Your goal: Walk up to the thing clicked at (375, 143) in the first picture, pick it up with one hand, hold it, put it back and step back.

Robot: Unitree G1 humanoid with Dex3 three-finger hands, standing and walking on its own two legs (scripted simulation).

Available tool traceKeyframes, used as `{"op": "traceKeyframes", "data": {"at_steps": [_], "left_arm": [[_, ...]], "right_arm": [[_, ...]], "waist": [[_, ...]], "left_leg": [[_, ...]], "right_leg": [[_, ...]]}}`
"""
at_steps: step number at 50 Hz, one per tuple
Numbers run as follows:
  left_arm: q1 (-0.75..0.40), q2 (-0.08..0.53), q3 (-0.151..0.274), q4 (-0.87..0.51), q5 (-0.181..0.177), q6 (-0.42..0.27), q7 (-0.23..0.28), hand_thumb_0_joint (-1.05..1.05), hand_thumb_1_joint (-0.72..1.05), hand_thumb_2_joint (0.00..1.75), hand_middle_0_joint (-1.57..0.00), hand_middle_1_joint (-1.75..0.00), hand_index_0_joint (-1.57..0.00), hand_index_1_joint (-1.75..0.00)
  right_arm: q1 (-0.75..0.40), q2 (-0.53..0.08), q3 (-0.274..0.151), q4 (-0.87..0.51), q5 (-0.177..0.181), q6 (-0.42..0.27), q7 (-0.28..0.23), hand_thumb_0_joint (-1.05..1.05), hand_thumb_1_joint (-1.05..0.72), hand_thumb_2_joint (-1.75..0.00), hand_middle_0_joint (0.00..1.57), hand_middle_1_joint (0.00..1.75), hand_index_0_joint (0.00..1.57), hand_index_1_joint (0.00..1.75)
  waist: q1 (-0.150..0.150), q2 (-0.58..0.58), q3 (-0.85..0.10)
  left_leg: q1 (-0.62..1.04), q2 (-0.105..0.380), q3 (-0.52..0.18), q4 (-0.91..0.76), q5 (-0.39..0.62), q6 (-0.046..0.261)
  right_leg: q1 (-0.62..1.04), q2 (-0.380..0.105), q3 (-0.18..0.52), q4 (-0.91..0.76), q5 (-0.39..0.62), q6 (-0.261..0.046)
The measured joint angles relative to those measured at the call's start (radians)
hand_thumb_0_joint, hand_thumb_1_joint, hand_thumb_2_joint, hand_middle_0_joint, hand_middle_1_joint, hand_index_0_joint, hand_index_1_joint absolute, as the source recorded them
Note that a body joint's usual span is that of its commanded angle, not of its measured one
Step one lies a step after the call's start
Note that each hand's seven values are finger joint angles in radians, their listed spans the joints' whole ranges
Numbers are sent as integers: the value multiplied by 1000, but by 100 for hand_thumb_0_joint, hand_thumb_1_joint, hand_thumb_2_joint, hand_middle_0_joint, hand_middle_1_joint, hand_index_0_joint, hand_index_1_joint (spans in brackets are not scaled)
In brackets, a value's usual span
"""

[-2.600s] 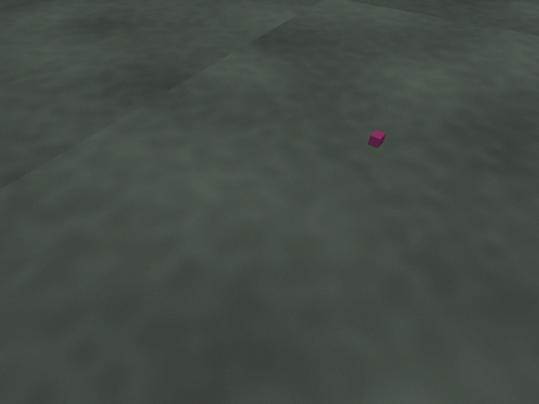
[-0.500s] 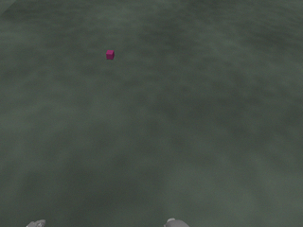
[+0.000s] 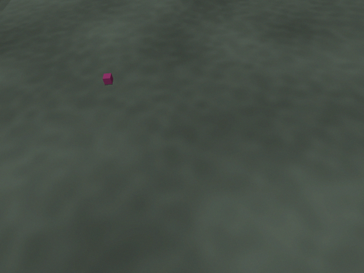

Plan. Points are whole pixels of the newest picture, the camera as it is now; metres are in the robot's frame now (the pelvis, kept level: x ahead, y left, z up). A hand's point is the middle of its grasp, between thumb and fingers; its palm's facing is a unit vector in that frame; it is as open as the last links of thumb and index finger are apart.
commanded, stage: walk up
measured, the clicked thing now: (108, 78) +1.77 +0.79 -0.72
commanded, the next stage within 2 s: stand in 0.66 s
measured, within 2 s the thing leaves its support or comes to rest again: neither
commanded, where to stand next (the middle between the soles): +0.06 +0.02 m, yaw -2 degrees
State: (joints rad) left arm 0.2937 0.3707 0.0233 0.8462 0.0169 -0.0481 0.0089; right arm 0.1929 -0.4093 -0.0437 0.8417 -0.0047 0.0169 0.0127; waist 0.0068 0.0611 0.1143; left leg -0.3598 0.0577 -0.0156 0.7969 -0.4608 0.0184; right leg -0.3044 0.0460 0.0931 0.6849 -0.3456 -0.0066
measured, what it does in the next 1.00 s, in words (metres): steps on the spot: left foot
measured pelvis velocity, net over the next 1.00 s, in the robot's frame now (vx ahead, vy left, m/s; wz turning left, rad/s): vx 0.00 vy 0.02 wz -0.05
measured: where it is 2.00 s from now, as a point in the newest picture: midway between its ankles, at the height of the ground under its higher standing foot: outside the picture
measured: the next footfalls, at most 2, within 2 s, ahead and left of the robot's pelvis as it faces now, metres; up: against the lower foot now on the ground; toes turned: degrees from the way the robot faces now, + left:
left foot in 0.04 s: +0.06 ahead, +0.15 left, +0.00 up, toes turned +1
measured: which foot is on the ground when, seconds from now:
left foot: up 0.00-0.02, down 0.04-1.00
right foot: down 0.00-1.00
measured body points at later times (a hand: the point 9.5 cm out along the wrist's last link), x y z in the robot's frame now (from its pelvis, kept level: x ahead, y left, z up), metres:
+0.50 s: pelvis +0.00 +0.02 +0.01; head +0.02 +0.01 +0.46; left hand +0.11 +0.32 -0.10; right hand +0.07 -0.30 -0.12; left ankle +0.02 +0.15 -0.72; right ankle +0.01 -0.12 -0.72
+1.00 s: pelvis +0.00 +0.02 +0.03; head +0.00 +0.02 +0.48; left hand +0.12 +0.31 -0.10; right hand +0.07 -0.29 -0.10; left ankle +0.02 +0.15 -0.72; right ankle +0.01 -0.12 -0.72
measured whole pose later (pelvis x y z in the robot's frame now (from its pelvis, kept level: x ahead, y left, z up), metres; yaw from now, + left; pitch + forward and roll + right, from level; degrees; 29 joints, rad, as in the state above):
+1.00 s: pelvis +0.00 +0.02 +0.03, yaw -3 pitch -4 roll +0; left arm 0.07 0.35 0.00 1.13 0.00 -0.01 -0.01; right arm 0.08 -0.35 -0.02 1.14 -0.01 -0.01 0.02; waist -0.02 0.00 0.06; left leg -0.11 0.04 0.06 0.35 -0.18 -0.02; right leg -0.13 0.00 0.11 0.36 -0.17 0.03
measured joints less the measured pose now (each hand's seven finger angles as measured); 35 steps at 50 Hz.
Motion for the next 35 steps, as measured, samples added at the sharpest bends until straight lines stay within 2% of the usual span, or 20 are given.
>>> {"op": "traceKeyframes", "data": {"at_steps": [1,3,5,7,9,17,33,35], "left_arm": [[-8,3,-1,-1,-3,2,0,0,90,90,-21,-30,-21,-30],[-35,15,0,4,-11,12,2,0,90,90,-21,-30,-21,-30],[-58,19,2,16,-22,23,8,0,90,90,-21,-30,-21,-30],[-68,19,-3,32,-23,19,9,0,90,90,-21,-30,-21,-30],[-72,20,-3,54,-18,10,4,0,90,90,-21,-30,-21,-30],[-109,-7,-18,133,-14,13,-14,0,90,90,-21,-30,-21,-30],[-175,-14,-24,234,-21,19,-8,0,90,90,-21,-30,-21,-30],[-189,-17,-27,245,-19,23,-10,0,90,90,-21,-30,-21,-30]], "right_arm": [[-3,5,1,6,0,-5,0,1,-91,-90,20,30,20,30],[-10,25,0,24,-4,-17,-1,1,-91,-90,20,30,20,30],[-9,43,9,38,-9,-25,1,1,-91,-90,20,30,20,30],[-9,49,18,55,-8,-23,9,1,-91,-90,21,30,20,30],[-14,54,24,74,-7,-14,13,1,-90,-90,21,30,21,30],[-30,33,25,137,0,-19,16,1,-90,-90,21,30,21,30],[-89,35,21,231,8,-19,11,1,-91,-90,20,30,20,30],[-93,37,23,242,7,-19,8,1,-91,-90,20,30,20,30]], "waist": [[-2,-4,0],[-3,-39,8],[2,-66,3],[0,-61,-11],[-4,-56,-23],[-15,-45,-60],[-19,-45,-37],[-27,-45,-38]], "left_leg": [[21,-5,5,-54,32,2],[51,-28,20,-121,137,-23],[62,-35,40,-130,139,-38],[66,-14,41,-118,125,-36],[77,5,41,-113,117,-43],[117,2,65,-190,149,-37],[192,-2,102,-318,203,-39],[203,-6,96,-337,213,-38]], "right_leg": [[-8,-3,2,11,-5,4],[-21,-23,16,49,-22,16],[-29,-29,31,68,-35,5],[-11,-19,-2,43,-69,-7],[16,-9,-11,-5,22,-1],[46,-14,11,-74,46,16],[100,-20,46,-185,101,27],[114,-25,40,-206,109,30]]}}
